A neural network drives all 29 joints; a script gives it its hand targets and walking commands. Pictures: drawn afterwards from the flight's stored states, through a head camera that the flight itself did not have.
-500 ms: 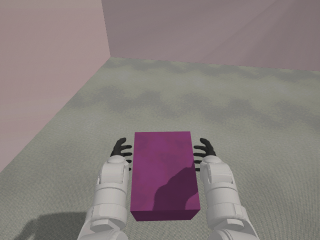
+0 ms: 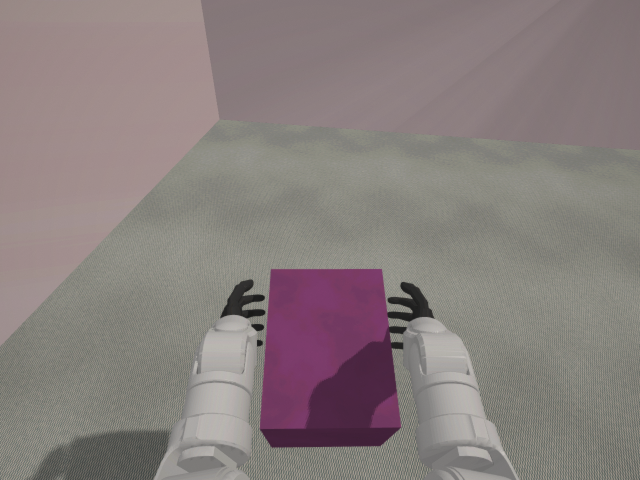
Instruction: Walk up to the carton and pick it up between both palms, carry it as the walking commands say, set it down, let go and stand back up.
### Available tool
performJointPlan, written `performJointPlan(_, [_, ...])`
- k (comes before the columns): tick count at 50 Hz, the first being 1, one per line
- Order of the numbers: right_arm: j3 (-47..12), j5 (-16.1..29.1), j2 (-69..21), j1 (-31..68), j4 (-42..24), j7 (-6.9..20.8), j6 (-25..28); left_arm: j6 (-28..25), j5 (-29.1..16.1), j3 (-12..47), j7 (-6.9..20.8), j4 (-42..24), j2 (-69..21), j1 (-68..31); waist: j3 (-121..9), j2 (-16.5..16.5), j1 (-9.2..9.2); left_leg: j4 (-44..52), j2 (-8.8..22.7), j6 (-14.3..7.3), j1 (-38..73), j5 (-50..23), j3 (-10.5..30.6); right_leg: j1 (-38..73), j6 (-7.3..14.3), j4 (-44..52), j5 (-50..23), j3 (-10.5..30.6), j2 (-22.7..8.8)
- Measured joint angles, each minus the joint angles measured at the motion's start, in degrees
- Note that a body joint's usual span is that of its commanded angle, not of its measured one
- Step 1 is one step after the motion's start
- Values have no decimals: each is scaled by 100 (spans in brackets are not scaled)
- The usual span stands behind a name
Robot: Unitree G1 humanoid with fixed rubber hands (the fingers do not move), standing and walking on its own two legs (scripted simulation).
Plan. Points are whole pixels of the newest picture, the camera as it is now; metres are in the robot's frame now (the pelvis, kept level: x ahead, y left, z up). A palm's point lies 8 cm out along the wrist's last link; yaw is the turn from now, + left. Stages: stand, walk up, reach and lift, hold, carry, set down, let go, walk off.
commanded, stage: reach and lift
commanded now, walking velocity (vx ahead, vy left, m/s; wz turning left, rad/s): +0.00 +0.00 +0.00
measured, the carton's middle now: (326, 358) +0.33 +0.00 -0.03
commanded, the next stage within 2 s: hold in 0.26 s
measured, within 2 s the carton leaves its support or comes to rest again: neither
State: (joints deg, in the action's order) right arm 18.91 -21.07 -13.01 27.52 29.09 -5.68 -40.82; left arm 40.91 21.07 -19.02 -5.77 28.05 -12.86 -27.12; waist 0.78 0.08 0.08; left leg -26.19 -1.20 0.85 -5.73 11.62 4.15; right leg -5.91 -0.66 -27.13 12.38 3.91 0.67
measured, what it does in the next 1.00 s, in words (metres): stands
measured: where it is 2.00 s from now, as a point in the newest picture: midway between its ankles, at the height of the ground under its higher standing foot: outside the picture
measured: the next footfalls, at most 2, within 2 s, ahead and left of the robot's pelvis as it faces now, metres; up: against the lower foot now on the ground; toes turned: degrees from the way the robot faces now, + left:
none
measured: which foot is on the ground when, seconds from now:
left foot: down 0.00-1.00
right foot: down 0.00-1.00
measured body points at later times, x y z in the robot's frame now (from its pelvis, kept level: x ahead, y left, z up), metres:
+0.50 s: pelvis +0.00 +0.00 +0.00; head -0.07 +0.00 +0.44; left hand +0.31 +0.13 +0.06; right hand +0.31 -0.13 +0.05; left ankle +0.04 +0.13 -0.74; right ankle +0.04 -0.13 -0.74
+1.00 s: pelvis -0.01 +0.00 +0.00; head -0.07 +0.00 +0.44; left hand +0.31 +0.13 +0.05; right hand +0.31 -0.13 +0.05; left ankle +0.04 +0.13 -0.74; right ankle +0.04 -0.13 -0.74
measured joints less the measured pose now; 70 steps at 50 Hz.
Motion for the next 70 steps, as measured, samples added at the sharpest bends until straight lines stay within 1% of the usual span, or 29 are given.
performJointPlan(14, [-296, 151, 99, -261, -220, 112, -177, 161, -177, 287, 85, -221, 104, 272, -30, 3, -26, 23, -12, -16, 131, 23, 0, 134, -8, 27, 23, 4, -12])
performJointPlan(27, [-471, 251, 157, -405, -370, 142, -301, 277, -294, 452, 139, -386, 168, 431, -38, 4, -32, 32, 2, 1, 163, 12, 11, 158, 8, 19, 19, -3, 3])
performJointPlan(70, [-504, 308, 187, -481, -453, 112, -303, 271, -341, 516, 143, -431, 167, 428, -15, 20, 26, -40, 8, 11, 63, 11, 4, 50, 12, -58, 13, 17, 21])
